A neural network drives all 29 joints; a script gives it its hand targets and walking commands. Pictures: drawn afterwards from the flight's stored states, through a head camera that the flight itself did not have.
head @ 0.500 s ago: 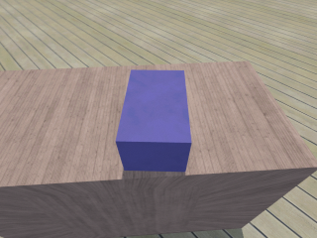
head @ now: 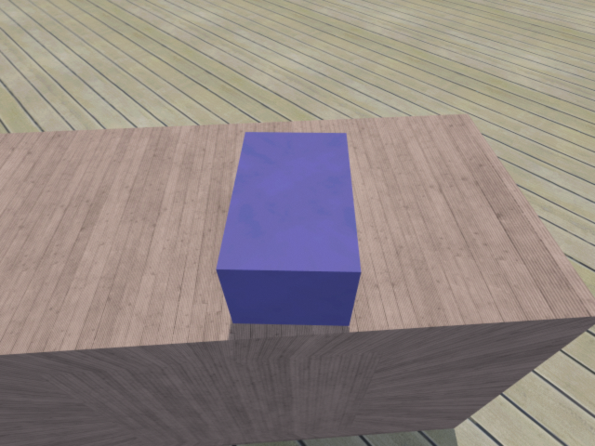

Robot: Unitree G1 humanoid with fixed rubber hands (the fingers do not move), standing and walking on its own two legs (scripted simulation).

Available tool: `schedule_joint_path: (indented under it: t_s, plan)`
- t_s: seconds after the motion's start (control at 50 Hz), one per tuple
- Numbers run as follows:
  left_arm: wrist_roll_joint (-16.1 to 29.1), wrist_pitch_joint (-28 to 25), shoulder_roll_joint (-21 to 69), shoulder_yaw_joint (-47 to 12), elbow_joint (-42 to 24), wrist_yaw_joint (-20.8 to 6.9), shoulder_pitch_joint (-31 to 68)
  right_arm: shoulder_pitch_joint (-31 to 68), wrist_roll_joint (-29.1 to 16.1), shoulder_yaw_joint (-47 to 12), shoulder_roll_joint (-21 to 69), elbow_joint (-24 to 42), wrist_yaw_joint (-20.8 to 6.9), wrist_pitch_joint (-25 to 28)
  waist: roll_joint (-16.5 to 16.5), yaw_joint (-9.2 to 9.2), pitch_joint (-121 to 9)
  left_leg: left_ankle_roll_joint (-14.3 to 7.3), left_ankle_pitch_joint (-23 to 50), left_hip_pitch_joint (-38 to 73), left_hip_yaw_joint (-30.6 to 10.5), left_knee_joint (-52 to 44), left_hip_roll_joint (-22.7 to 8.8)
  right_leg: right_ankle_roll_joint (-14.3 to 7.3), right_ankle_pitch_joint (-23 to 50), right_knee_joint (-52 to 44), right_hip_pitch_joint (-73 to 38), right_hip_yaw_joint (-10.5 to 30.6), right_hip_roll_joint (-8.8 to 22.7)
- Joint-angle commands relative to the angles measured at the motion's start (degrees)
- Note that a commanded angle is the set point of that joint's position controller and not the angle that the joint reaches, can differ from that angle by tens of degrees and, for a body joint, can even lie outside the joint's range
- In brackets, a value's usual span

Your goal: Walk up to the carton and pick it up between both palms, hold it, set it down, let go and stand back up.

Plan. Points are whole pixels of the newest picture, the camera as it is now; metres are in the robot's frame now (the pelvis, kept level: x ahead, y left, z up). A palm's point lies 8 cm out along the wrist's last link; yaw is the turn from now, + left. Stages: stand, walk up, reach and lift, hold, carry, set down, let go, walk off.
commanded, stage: stand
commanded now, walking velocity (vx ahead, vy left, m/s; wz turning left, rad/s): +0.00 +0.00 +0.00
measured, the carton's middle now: (293, 221) +0.44 +0.04 +0.03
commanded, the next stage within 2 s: none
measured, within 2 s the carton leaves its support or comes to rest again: neither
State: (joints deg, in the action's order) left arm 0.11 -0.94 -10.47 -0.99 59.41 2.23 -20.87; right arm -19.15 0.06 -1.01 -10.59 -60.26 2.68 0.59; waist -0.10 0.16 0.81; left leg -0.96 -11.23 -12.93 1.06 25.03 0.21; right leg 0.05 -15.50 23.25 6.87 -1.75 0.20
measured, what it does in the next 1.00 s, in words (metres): stands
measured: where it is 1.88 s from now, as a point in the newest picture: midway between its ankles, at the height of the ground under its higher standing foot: outside the picture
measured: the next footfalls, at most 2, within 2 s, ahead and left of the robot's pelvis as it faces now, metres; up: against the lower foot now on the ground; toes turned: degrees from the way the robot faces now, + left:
none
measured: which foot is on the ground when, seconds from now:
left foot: down 0.00-1.00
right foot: down 0.00-1.00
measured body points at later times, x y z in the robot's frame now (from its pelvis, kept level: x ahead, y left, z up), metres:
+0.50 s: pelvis +0.00 +0.00 +0.00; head +0.01 +0.01 +0.45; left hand -0.02 +0.23 -0.16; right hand -0.01 -0.23 -0.15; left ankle +0.02 +0.11 -0.74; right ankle -0.03 -0.12 -0.74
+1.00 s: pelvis +0.00 +0.01 +0.00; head +0.01 +0.01 +0.45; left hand -0.02 +0.24 -0.16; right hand -0.01 -0.22 -0.16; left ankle +0.02 +0.11 -0.74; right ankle -0.03 -0.12 -0.74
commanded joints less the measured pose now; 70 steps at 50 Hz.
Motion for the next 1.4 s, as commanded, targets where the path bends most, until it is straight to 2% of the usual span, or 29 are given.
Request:
schedule_joint_path:
  t_s: [0.0, 0.08, 0.1, 0.12, 0.14, 0.16, 0.22, 0.26, 0.28, 0.32, 0.36, 0.38, 0.42, 0.46, 0.56, 0.6, 0.64, 0.68, 0.74, 0.78, 0.96, 1.02, 1.06, 1.1, 1.14, 1.18, 1.22, 1.28, 1.38]
  plan:
    - [0.1, -0.6, -6.4, 1.2, -0.9, 0.3, -4.3, -4.5, 0.1, 0.9, -5.9, 0.9, 0.4, 0.5, 0.4, 0.29, 3.4, 0.1, 7.9, 1.5, -5.7, -3.5, -6.2, -0.8, 6.3, -5.0, 3.9, 5.1, 6.2]
    - [-0.1, -0.6, -6.2, 1.1, -0.9, 0.3, -4.0, -3.4, -0.1, 0.9, -6.3, 0.6, 0.4, 0.6, -0.3, -0.03, 3.8, 0.2, 7.9, 0.8, -6.1, -4.0, -6.0, -0.8, 6.1, -5.0, 3.4, 4.8, 6.0]
    - [-0.1, -0.5, -6.3, 1.2, -0.9, 0.4, -4.2, -3.7, -0.2, 0.9, -5.8, 0.7, 0.5, 0.6, 0.8, -0.10, 3.0, 0.0, 8.7, 1.6, -6.2, -4.0, -6.2, -0.9, 6.7, -4.6, 3.1, 4.9, 6.0]
    - [-0.1, -0.5, -5.9, 1.2, -0.4, 0.4, -4.2, -3.6, -0.2, 0.8, -6.2, 0.1, 0.5, 0.7, -0.8, -0.15, 3.4, 0.0, 10.5, 1.5, -5.8, -3.3, -6.3, -0.8, 8.1, -4.6, 2.7, 5.1, 6.2]
    - [0.2, -0.5, -5.8, 1.0, -0.3, 0.4, -4.4, -3.7, -0.2, 0.5, -5.4, 0.1, 0.5, 0.6, 0.0, -0.03, 3.4, 0.1, 10.0, 1.6, -5.9, -3.4, -6.2, -0.8, 7.4, -4.7, 2.9, 5.0, 6.1]
    - [0.2, -0.3, -5.5, 1.0, -0.2, 0.3, -4.4, -4.1, -0.1, 0.7, -5.7, 0.1, 0.5, 0.6, -1.4, 0.05, 3.6, 0.1, 8.2, 0.5, -5.8, -4.0, -6.0, -0.6, 5.6, -4.9, 2.9, 4.7, 6.1]
    - [0.1, -0.1, -5.8, 1.1, 0.1, 0.3, -4.3, -4.2, 0.0, 0.7, -5.8, 0.0, 0.6, 0.5, 0.3, 0.10, 3.9, 0.2, 5.3, 0.0, -6.6, -4.7, -6.2, -0.6, 4.1, -5.1, 3.1, 4.4, 6.1]
    - [0.0, 0.0, -5.8, 1.2, 0.3, 0.3, -4.0, -3.2, -0.1, 0.8, -5.9, -0.1, 0.6, 0.4, -0.8, -0.21, 5.4, 0.4, 2.6, -0.5, -6.6, -5.4, -5.8, -0.3, 2.7, -5.0, 4.4, 4.5, 5.9]
    - [0.0, -0.1, -5.9, 1.0, 0.2, 0.4, -4.2, -3.3, 0.1, 0.8, -5.8, -0.2, 0.5, 0.5, 0.0, -0.12, 4.5, 0.4, 3.8, 0.6, -6.8, -4.6, -6.0, -0.5, 3.1, -5.1, 4.3, 4.4, 6.0]
    - [-0.1, -0.2, -5.8, 1.2, 0.5, 0.4, -4.3, -3.9, 0.1, 0.8, -5.3, -0.5, 0.5, 0.5, -1.1, 0.13, 4.4, 0.0, 4.8, 0.0, -6.9, -4.6, -5.9, -0.5, 4.4, -5.0, 3.6, 4.5, 6.4]
    - [0.3, -0.3, -5.6, 0.8, 0.3, 0.5, -3.8, -3.8, 0.0, 0.9, -5.6, -0.5, 0.5, 0.6, 0.6, 0.38, 4.1, 0.1, 7.1, 0.7, -6.9, -4.3, -6.0, -0.6, 5.6, -4.8, 4.0, 4.6, 6.2]
    - [0.1, -0.3, -5.1, 0.7, 0.6, 0.4, -4.0, -3.8, -0.1, 0.8, -5.8, -0.5, 0.6, 0.7, -0.6, 0.12, 3.5, 0.0, 6.3, 0.7, -7.0, -4.7, -6.0, -0.5, 4.8, -4.9, 3.7, 4.3, 6.2]
    - [-0.2, -0.3, -5.5, 0.8, 1.0, 0.4, -3.8, -3.3, -0.2, 0.6, -5.2, -0.5, 0.5, 0.6, -0.8, 0.23, 4.7, 0.0, 6.4, 0.1, -6.4, -4.5, -5.7, -0.4, 5.1, -5.0, 4.2, 4.5, 6.2]
    - [-0.1, -0.3, -5.5, 0.8, 1.1, 0.4, -3.9, -3.7, 0.0, 0.6, -5.4, -0.9, 0.6, 0.5, 0.9, 0.20, 4.9, 0.1, 6.0, 0.6, -6.5, -4.3, -5.8, -0.4, 4.5, -5.2, 4.3, 4.2, 6.2]
    - [0.1, -0.4, -4.8, 0.8, 0.9, 0.4, -3.8, -3.6, 0.0, 0.6, -5.2, -0.7, 0.6, 0.8, -1.1, 0.07, 3.3, 0.2, 7.0, 0.4, -6.2, -4.5, -5.8, -0.7, 5.8, -4.6, 2.6, 4.2, 6.1]
    - [0.2, -0.3, -5.4, 1.0, 1.2, 0.5, -4.4, -3.4, 0.0, 0.6, -5.0, -0.6, 0.5, 0.7, 0.0, -0.02, 3.5, -0.1, 6.0, 0.1, -6.5, -4.6, -6.1, -0.7, 4.2, -4.9, 2.8, 4.6, 6.4]
    - [-0.2, -0.3, -5.6, 0.9, 1.4, 0.4, -4.3, -3.3, 0.0, 0.6, -5.4, -0.7, 0.5, 0.5, -1.0, 0.19, 5.4, 0.0, 5.0, -0.5, -6.6, -4.7, -5.7, -0.5, 3.6, -5.1, 4.3, 4.4, 6.1]
    - [-0.2, -0.2, -5.6, 0.8, 1.5, 0.5, -4.0, -3.9, -0.1, 0.7, -5.7, -1.0, 0.5, 0.6, 0.5, 0.10, 5.4, 0.1, 5.6, -0.3, -7.0, -4.9, -6.0, -0.5, 4.8, -4.9, 4.0, 4.3, 6.0]
    - [0.0, -0.3, -5.5, 0.9, 1.3, 0.4, -4.1, -3.8, -0.1, 0.7, -5.6, -0.7, 0.6, 0.7, 0.4, 0.18, 4.2, 0.1, 4.4, 0.5, -7.3, -5.2, -5.9, -0.6, 3.8, -4.7, 4.0, 3.9, 5.9]
    - [0.0, -0.4, -5.7, 1.0, 1.2, 0.6, -3.9, -3.6, -0.1, 0.5, -4.9, -0.9, 0.5, 0.7, -1.1, 0.05, 3.3, 0.1, 5.4, 0.1, -6.9, -5.3, -5.8, -0.6, 5.3, -4.5, 2.5, 4.4, 6.4]
    - [-0.1, 0.0, -4.5, 1.0, 1.7, 0.5, -3.9, -4.0, 0.0, 0.9, -5.3, -0.7, 0.6, 0.7, 0.0, 0.15, 6.6, 0.1, 2.7, -1.7, -7.0, -5.9, -5.8, -0.2, 3.1, -5.1, 4.3, 3.4, 6.0]
    - [-0.1, -0.3, -4.8, 0.9, 1.6, 0.5, -4.7, -3.7, 0.0, 0.9, -4.9, -0.6, 0.6, 0.7, -0.3, -0.14, 2.7, 0.0, 4.3, 1.2, -6.7, -4.8, -5.6, -0.5, 3.6, -5.3, 3.9, 3.8, 6.4]
    - [-0.1, -0.3, -5.1, 1.0, 1.8, 0.5, -4.1, -3.9, 0.0, 0.9, -4.8, -0.6, 0.5, 0.6, 0.6, 0.23, 4.6, -0.2, 3.7, -0.1, -7.3, -5.2, -5.8, -0.7, 3.0, -5.0, 4.3, 3.7, 6.0]
    - [0.2, -0.3, -5.4, 1.1, 1.8, 0.5, -4.0, -4.7, -0.1, 0.8, -4.8, -1.0, 0.5, 0.7, 0.2, 0.40, 3.7, 0.0, 3.4, 0.0, -7.2, -5.4, -5.6, -0.7, 3.3, -4.8, 4.0, 3.7, 6.2]
    - [-0.1, -0.2, -4.7, 1.0, 1.7, 0.5, -4.7, -3.2, 0.1, 1.0, -5.2, -0.7, 0.7, 0.7, -1.2, -0.31, 3.5, 0.0, 2.8, 0.4, -7.3, -5.2, -5.9, -0.3, 3.2, -4.8, 4.1, 3.9, 6.0]
    - [0.0, -0.2, -4.2, 0.9, 1.9, 0.6, -4.7, -3.7, 0.0, 0.8, -4.6, -0.9, 0.7, 0.6, -0.1, -0.03, 4.2, 0.1, 3.6, 0.1, -7.3, -5.2, -5.8, -0.3, 3.3, -5.0, 4.4, 3.7, 6.2]
    - [0.1, -0.3, -4.5, 1.1, 2.0, 0.6, -5.1, -3.3, -0.1, 0.8, -4.4, -0.9, 0.7, 0.7, -0.6, -0.26, 5.5, 0.1, 6.0, -0.2, -6.7, -4.6, -5.5, -0.3, 4.2, -5.2, 5.0, 4.3, 6.3]
    - [0.1, -0.3, -4.8, 1.1, 2.2, 0.6, -5.5, -4.0, 0.0, 0.9, -4.5, -1.4, 0.6, 0.6, -1.3, 0.15, 3.7, 0.2, 4.5, 0.8, -7.0, -4.7, -5.5, -0.3, 3.5, -5.0, 4.3, 4.3, 6.5]
    - [0.0, -0.3, -4.2, 1.1, 2.1, 0.6, -4.4, -4.4, 0.0, 1.1, -4.7, -1.1, 0.6, 0.8, 0.9, 0.50, 4.4, 0.2, 4.5, 0.3, -7.1, -5.4, -5.6, -0.3, 4.4, -4.9, 4.5, 3.7, 6.2]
